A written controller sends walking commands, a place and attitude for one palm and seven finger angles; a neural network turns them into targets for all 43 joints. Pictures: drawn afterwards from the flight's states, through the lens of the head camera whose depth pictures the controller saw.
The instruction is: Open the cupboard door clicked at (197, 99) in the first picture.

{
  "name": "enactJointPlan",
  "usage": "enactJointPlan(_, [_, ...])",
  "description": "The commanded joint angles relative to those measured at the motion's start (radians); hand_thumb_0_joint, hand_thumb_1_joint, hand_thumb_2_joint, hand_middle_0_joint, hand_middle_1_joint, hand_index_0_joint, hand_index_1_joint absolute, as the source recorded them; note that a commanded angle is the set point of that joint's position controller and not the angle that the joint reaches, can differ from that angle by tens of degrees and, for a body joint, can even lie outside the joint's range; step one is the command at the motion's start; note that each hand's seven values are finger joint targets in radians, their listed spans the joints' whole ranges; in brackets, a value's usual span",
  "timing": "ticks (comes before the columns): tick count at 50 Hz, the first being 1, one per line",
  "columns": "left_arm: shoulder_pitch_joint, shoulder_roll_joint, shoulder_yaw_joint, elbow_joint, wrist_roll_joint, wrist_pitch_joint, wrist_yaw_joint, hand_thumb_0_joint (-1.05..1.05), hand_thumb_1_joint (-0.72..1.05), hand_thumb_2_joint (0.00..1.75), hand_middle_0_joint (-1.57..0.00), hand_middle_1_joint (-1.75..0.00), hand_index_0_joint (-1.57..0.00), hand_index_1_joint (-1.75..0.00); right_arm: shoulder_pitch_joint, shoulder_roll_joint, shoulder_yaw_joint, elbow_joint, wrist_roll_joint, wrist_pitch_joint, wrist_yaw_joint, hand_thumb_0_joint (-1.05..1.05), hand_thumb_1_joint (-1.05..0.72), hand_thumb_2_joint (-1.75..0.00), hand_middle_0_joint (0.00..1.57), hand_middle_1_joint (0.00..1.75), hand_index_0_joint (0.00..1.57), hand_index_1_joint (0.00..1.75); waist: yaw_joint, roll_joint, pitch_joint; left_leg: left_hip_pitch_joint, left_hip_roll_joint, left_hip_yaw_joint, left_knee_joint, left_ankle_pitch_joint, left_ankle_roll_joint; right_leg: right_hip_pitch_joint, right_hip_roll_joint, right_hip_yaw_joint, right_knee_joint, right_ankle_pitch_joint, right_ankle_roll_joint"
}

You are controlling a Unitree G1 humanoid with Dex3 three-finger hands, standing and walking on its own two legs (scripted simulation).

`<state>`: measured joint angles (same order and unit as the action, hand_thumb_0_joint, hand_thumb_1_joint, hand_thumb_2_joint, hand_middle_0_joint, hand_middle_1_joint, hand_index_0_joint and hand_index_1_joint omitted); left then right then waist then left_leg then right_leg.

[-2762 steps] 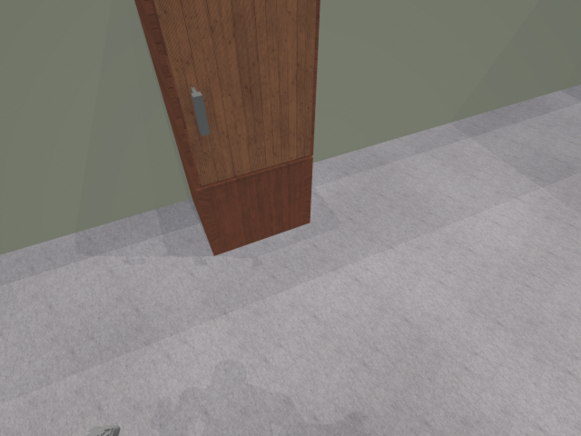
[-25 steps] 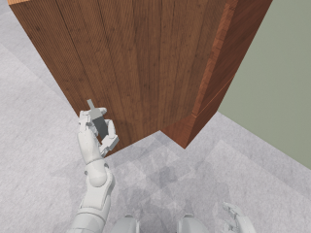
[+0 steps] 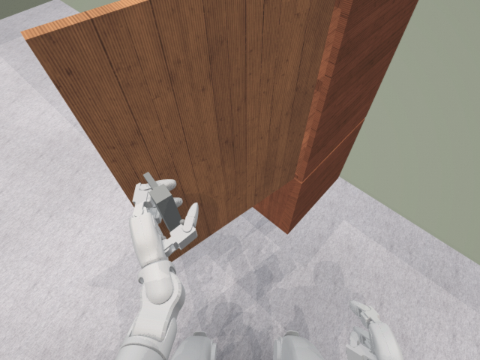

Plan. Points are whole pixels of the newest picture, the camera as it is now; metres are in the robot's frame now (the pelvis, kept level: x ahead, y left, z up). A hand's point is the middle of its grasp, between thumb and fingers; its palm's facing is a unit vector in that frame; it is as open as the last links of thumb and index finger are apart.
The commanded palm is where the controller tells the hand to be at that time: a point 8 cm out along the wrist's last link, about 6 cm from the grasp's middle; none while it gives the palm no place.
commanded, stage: open thumb and fingers to let go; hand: left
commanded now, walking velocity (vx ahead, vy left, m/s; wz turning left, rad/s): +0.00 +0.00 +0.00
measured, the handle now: (163, 204) +0.37 +0.15 +0.03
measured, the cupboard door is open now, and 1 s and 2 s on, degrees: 80 81 81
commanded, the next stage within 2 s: slide the hand sideways off the handle in 0.54 s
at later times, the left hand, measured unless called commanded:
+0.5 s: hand (182, 225) +0.33 +0.11 +0.03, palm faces +0.35 -0.94 +0.00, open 14.9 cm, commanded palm +0.28 +0.16 +0.03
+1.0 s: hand (173, 246) +0.29 +0.12 +0.03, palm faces -0.12 -0.99 +0.01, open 16.1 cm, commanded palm +0.26 +0.18 +0.03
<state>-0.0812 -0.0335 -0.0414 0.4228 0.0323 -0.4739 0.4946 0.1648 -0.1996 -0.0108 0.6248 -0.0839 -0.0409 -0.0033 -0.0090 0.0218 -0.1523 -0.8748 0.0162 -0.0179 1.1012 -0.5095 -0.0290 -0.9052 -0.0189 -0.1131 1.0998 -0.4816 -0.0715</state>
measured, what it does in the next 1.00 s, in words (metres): stands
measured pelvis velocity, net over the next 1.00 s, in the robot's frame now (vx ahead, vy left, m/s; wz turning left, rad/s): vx -0.01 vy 0.04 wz -0.01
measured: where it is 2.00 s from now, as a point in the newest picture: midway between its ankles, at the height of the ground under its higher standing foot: outside the picture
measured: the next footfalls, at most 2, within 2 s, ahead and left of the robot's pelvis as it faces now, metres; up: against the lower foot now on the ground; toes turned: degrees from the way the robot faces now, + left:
none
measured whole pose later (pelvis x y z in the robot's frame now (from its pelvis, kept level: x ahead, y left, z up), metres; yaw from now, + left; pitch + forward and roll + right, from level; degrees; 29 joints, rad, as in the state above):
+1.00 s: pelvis -0.01 +0.04 -0.01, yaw -1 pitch +16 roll -1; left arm 0.00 0.08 -0.12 0.28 -0.10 -0.41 -0.02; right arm 0.23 -0.24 0.01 0.53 -0.01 -0.07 0.00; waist 0.00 0.03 -0.14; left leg -0.91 -0.01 0.01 1.16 -0.52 0.03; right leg -0.92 -0.04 -0.08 1.12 -0.47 -0.01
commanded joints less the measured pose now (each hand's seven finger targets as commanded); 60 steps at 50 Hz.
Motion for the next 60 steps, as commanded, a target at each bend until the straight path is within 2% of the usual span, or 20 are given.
enactJointPlan(1, [-0.151, 0.012, 0.006, -0.229, 0.003, -0.074, -0.009, 0.00, -0.15, 0.45, -0.32, -1.24, -0.32, -1.24, -0.006, -0.089, -0.036, -0.135, 0.004, -0.040, 0.003, 0.00, -0.90, -0.90, 0.20, 0.30, 0.20, 0.30, -0.007, -0.106, -0.321, 0.029, -0.044, 0.020, -0.100, 0.206, 0.037, 0.359, -0.027, 0.167, -0.210, 0.306, 0.065])
enactJointPlan(6, [-0.179, 0.013, -0.010, -0.220, 0.019, -0.079, -0.009, 0.00, -0.50, 0.30, -0.30, -1.20, -0.30, -1.20, -0.012, -0.095, -0.037, -0.138, 0.004, -0.038, 0.006, 0.00, -0.90, -0.90, 0.20, 0.30, 0.20, 0.30, -0.019, -0.119, -0.268, 0.016, -0.044, 0.019, -0.100, 0.157, 0.041, 0.302, -0.026, 0.167, -0.224, 0.204, 0.063])
enactJointPlan(11, [-0.204, 0.024, 0.007, -0.222, 0.019, -0.090, 0.000, 0.00, -0.50, 0.30, -0.27, -1.05, -0.27, -1.05, -0.010, -0.095, -0.037, -0.135, 0.003, -0.042, 0.001, 0.00, -0.90, -0.90, 0.20, 0.30, 0.20, 0.30, -0.014, -0.110, -0.277, 0.021, -0.043, 0.016, -0.103, 0.151, 0.042, 0.292, -0.020, 0.154, -0.215, 0.175, 0.056])
enactJointPlan(14, [-0.199, 0.003, -0.016, -0.235, 0.023, -0.088, 0.003, 0.00, -0.50, 0.30, -0.25, -0.90, -0.25, -0.90, -0.007, -0.095, -0.037, -0.137, 0.000, -0.043, 0.004, 0.00, -0.90, -0.90, 0.20, 0.30, 0.20, 0.30, -0.010, -0.062, -0.307, 0.049, -0.043, 0.017, -0.109, 0.179, 0.041, 0.280, -0.010, 0.126, -0.188, 0.221, 0.050])
enactJointPlan(19, [-0.181, -0.009, -0.020, -0.236, 0.030, -0.078, 0.019, 0.00, -0.50, 0.30, -0.21, -0.65, -0.21, -0.65, 0.000, -0.097, -0.039, -0.143, -0.001, -0.042, 0.008, 0.00, -0.90, -0.90, 0.20, 0.30, 0.20, 0.30, -0.003, -0.076, -0.322, 0.068, -0.040, 0.011, -0.118, 0.213, 0.039, 0.279, -0.001, 0.100, -0.167, 0.259, 0.046])
enactJointPlan(23, [-0.185, 0.002, -0.007, -0.225, 0.037, -0.067, 0.041, 0.00, -0.50, 0.30, -0.18, -0.45, -0.18, -0.45, -0.003, -0.099, -0.037, -0.149, -0.001, -0.039, 0.008, 0.00, -0.90, -0.90, 0.20, 0.30, 0.20, 0.30, -0.006, -0.094, -0.291, 0.057, -0.038, 0.006, -0.124, 0.188, 0.039, 0.263, 0.003, 0.095, -0.174, 0.219, 0.045])
enactJointPlan(26, [-0.238, -0.033, -0.034, -0.211, 0.040, -0.063, 0.054, 0.00, -0.50, 0.30, -0.15, -0.30, -0.15, -0.30, -0.010, -0.097, -0.033, -0.142, -0.003, -0.039, 0.009, 0.00, -0.90, -0.90, 0.20, 0.30, 0.20, 0.30, -0.022, -0.088, -0.273, 0.064, -0.038, 0.006, -0.125, 0.167, 0.039, 0.227, 0.004, 0.086, -0.174, 0.188, 0.047])
enactJointPlan(32, [-0.268, -0.045, -0.050, -0.209, 0.048, -0.062, 0.068, 0.00, -0.50, 0.30, -0.15, -0.30, -0.15, -0.30, -0.014, -0.099, -0.032, -0.139, -0.002, -0.040, 0.010, 0.00, -0.90, -0.90, 0.20, 0.30, 0.20, 0.30, -0.022, -0.065, -0.284, 0.082, -0.035, -0.003, -0.132, 0.160, 0.034, 0.202, 0.008, 0.070, -0.163, 0.165, 0.041])
enactJointPlan(33, [-0.276, 0.041, -0.255, -0.218, 0.178, -0.091, -0.127, 0.00, -0.50, 0.30, -0.15, -0.30, -0.15, -0.30, 0.030, -0.128, -0.027, -0.122, -0.003, -0.044, 0.008, 0.00, -0.90, -0.90, 0.20, 0.30, 0.20, 0.30, -0.107, -0.089, -0.261, 0.086, -0.029, -0.003, -0.096, 0.165, 0.050, 0.175, 0.003, 0.093, -0.145, 0.228, 0.041])
enactJointPlan(34, [-0.306, 0.128, -0.148, -0.279, 0.145, -0.121, -0.228, 0.00, -0.50, 0.30, -0.15, -0.30, -0.15, -0.30, 0.041, -0.130, -0.039, -0.143, 0.009, -0.041, 0.003, 0.00, -0.90, -0.90, 0.20, 0.30, 0.20, 0.30, -0.063, -0.051, -0.342, 0.093, -0.033, -0.003, -0.091, 0.179, 0.054, 0.212, -0.006, 0.102, -0.136, 0.257, 0.033])
enactJointPlan(35, [-0.296, 0.138, -0.163, -0.296, 0.126, -0.130, -0.307, 0.00, -0.50, 0.30, -0.15, -0.30, -0.15, -0.30, 0.033, -0.131, -0.036, -0.154, 0.014, -0.040, -0.003, 0.00, -0.90, -0.90, 0.20, 0.30, 0.20, 0.30, -0.054, -0.025, -0.357, 0.105, -0.035, -0.002, -0.094, 0.179, 0.054, 0.223, -0.005, 0.107, -0.132, 0.263, 0.030])
enactJointPlan(36, [-0.297, 0.117, -0.193, -0.297, 0.097, -0.129, -0.384, 0.00, -0.50, 0.30, -0.15, -0.30, -0.15, -0.30, 0.030, -0.131, -0.032, -0.164, 0.026, -0.045, -0.008, 0.00, -0.90, -0.90, 0.20, 0.30, 0.20, 0.30, -0.070, -0.032, -0.325, 0.115, -0.033, -0.009, -0.098, 0.164, 0.055, 0.203, -0.004, 0.101, -0.138, 0.244, 0.030])
enactJointPlan(38, [-0.289, 0.087, -0.217, -0.292, -0.020, -0.094, -0.533, 0.00, -0.50, 0.30, -0.15, -0.30, -0.15, -0.30, 0.030, -0.140, -0.024, -0.190, 0.057, -0.058, -0.017, 0.00, -0.90, -0.90, 0.20, 0.30, 0.20, 0.30, -0.083, -0.010, -0.295, 0.128, -0.036, -0.017, -0.110, 0.143, 0.058, 0.198, 0.002, 0.098, -0.157, 0.207, 0.028])
enactJointPlan(40, [-0.266, 0.057, -0.187, -0.304, -0.132, -0.052, -0.594, 0.00, -0.50, 0.30, -0.15, -0.30, -0.15, -0.30, 0.021, -0.141, -0.017, -0.205, 0.083, -0.067, -0.026, 0.00, -0.90, -0.90, 0.20, 0.30, 0.20, 0.30, -0.069, -0.027, -0.258, 0.137, -0.034, -0.032, -0.135, 0.114, 0.052, 0.172, 0.008, 0.079, -0.170, 0.143, 0.032])
enactJointPlan(42, [-0.218, 0.064, -0.132, -0.289, -0.183, -0.013, -0.587, 0.00, -0.50, 0.30, -0.15, -0.30, -0.15, -0.30, 0.023, -0.148, -0.017, -0.214, 0.092, -0.075, -0.029, 0.00, -0.90, -0.90, 0.20, 0.30, 0.20, 0.30, -0.049, -0.072, -0.238, 0.120, -0.035, -0.040, -0.149, 0.091, 0.048, 0.164, 0.011, 0.061, -0.169, 0.101, 0.036])
enactJointPlan(43, [-0.189, 0.079, -0.112, -0.304, -0.184, -0.007, -0.574, 0.00, -0.50, 0.30, -0.15, -0.30, -0.15, -0.30, 0.017, -0.151, -0.016, -0.225, 0.091, -0.080, -0.027, 0.00, -0.90, -0.90, 0.20, 0.30, 0.20, 0.30, -0.032, -0.043, -0.244, 0.120, -0.038, -0.043, -0.150, 0.113, 0.047, 0.161, 0.012, 0.055, -0.152, 0.111, 0.031])
enactJointPlan(47, [-0.053, 0.101, -0.082, -0.358, -0.143, -0.008, -0.511, 0.00, -0.50, 0.30, -0.15, -0.30, -0.15, -0.30, 0.024, -0.148, -0.023, -0.247, 0.078, -0.079, -0.003, 0.00, -0.90, -0.90, 0.20, 0.30, 0.20, 0.30, -0.007, -0.065, -0.262, 0.112, -0.035, -0.035, -0.136, 0.162, 0.040, 0.157, 0.010, 0.049, -0.120, 0.146, 0.032])
enactJointPlan(48, [-0.023, 0.135, -0.056, -0.369, -0.129, -0.010, -0.501, 0.00, -0.50, 0.30, -0.15, -0.30, -0.15, -0.30, 0.027, -0.152, -0.023, -0.258, 0.076, -0.076, 0.000, 0.00, -0.90, -0.90, 0.20, 0.30, 0.20, 0.30, 0.008, -0.068, -0.268, 0.097, -0.035, -0.038, -0.138, 0.173, 0.040, 0.172, 0.011, 0.049, -0.111, 0.148, 0.028])
enactJointPlan(54, [0.073, 0.176, -0.025, -0.478, -0.094, -0.015, -0.472, 0.00, -0.50, 0.30, -0.15, -0.30, -0.15, -0.30, 0.009, -0.143, -0.023, -0.296, 0.072, -0.057, 0.008, 0.00, -0.90, -0.90, 0.20, 0.30, 0.20, 0.30, 0.019, -0.029, -0.246, 0.080, -0.031, -0.029, -0.132, 0.153, 0.035, 0.156, 0.015, 0.056, -0.094, 0.129, 0.026])
enactJointPlan(60, [0.161, 0.179, -0.021, -0.563, -0.118, -0.014, -0.497, 0.00, -0.50, 0.30, -0.15, -0.30, -0.15, -0.30, 0.020, -0.137, -0.020, -0.307, 0.075, -0.059, -0.004, 0.00, -0.90, -0.90, 0.20, 0.30, 0.20, 0.30, 0.002, -0.027, -0.242, 0.079, -0.030, -0.031, -0.114, 0.152, 0.037, 0.151, 0.022, 0.056, -0.094, 0.138, 0.029])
